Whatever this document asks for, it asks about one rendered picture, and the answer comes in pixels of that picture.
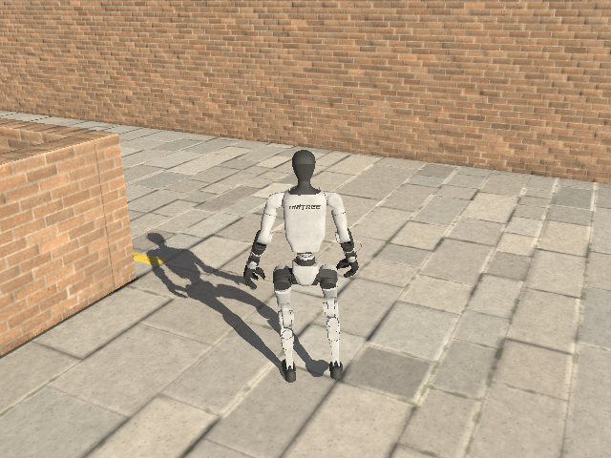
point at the left robot upper arm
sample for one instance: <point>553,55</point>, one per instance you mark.
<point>269,215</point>

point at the robot right hand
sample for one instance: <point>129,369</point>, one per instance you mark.
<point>344,263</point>

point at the left robot thigh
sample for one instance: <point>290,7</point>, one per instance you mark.
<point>282,279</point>

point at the robot left hand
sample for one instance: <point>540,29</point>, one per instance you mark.
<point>248,273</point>

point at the right robot forearm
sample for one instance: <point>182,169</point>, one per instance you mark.
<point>349,249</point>

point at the right robot upper arm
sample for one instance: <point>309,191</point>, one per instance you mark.
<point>334,200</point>

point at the humanoid robot torso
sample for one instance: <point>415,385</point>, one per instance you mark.
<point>305,230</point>

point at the left robot forearm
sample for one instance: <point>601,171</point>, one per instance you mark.
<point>256,253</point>

